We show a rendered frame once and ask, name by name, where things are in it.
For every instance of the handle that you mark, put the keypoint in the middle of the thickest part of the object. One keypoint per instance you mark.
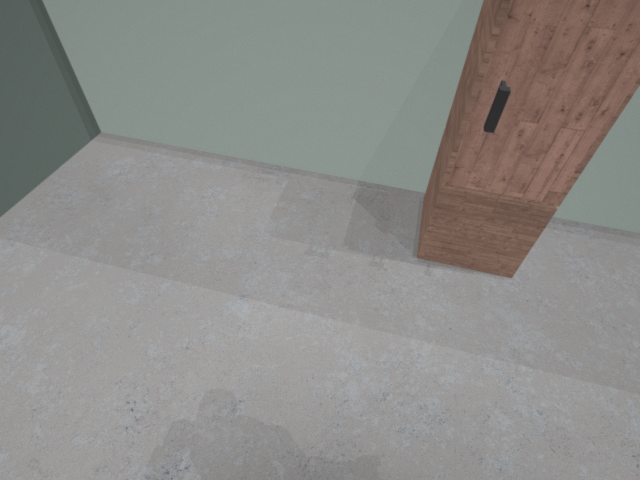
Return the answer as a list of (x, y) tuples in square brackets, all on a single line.
[(497, 107)]

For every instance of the cupboard door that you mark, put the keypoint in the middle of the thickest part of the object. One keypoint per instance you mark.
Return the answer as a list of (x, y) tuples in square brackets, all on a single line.
[(570, 64)]

